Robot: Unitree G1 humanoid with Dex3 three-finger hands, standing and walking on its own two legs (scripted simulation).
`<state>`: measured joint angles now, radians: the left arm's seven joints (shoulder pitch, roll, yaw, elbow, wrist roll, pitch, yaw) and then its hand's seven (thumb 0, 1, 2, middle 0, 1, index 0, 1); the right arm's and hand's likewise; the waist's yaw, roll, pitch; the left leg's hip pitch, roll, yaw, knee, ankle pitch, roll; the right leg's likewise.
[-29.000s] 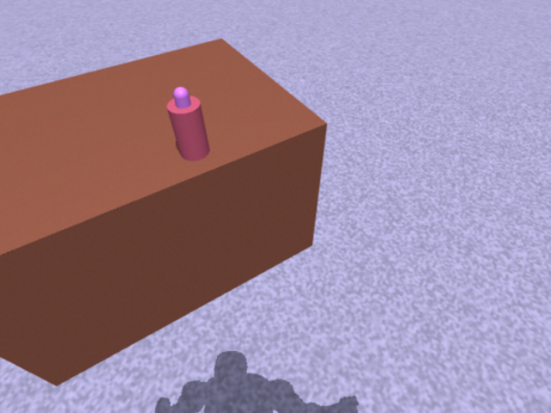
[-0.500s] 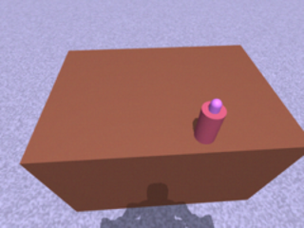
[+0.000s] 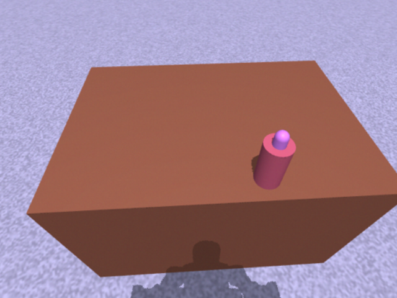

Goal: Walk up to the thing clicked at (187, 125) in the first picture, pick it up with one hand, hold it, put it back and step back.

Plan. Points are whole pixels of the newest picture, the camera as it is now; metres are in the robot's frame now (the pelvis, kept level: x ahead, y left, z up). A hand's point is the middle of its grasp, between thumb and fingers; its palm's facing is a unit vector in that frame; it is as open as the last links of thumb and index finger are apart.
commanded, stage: stand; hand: right
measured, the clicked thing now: (274, 157) +0.46 -0.19 -0.03
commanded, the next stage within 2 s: step back in 0.02 s
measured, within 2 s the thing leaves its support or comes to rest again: neither
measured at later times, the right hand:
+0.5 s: hand out of the picture +0.01 -0.29 -0.18, palm faces -0.06 +0.92 -0.38, open 7.4 cm
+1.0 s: hand out of the picture -0.08 -0.27 -0.18, palm faces +0.04 +0.93 -0.37, open 7.4 cm
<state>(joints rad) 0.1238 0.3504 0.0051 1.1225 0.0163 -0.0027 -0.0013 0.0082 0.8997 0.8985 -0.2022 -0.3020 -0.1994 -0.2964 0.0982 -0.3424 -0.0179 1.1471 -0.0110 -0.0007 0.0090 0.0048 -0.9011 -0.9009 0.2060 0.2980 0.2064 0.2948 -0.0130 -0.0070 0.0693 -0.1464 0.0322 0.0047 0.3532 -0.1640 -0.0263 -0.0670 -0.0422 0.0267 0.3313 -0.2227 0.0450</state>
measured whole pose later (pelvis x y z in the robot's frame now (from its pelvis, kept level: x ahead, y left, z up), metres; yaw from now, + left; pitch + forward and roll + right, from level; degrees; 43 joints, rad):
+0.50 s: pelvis -0.09 -0.01 -0.02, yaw +2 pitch +0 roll +0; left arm 0.09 0.36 0.05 0.89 0.04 0.04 0.01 0.01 0.90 0.90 -0.21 -0.30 -0.20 -0.30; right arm 0.10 -0.42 -0.05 0.96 0.00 0.06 0.00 0.00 -0.90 -0.90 0.20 0.30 0.20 0.29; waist 0.00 0.03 0.18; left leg -0.36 -0.07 -0.08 0.96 -0.50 -0.01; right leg -0.39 -0.05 -0.01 0.61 -0.22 0.01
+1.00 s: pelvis -0.19 +0.00 -0.03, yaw -2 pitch -3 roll -2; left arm 0.15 0.34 0.06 0.88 0.04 0.03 0.01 0.01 0.90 0.90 -0.20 -0.30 -0.20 -0.30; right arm 0.07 -0.39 -0.06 0.87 0.00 0.06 -0.01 0.00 -0.90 -0.90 0.21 0.30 0.21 0.30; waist -0.02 0.07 0.21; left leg -0.34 0.03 0.00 0.73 -0.34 0.02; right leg -0.24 0.07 0.02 0.62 -0.32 -0.02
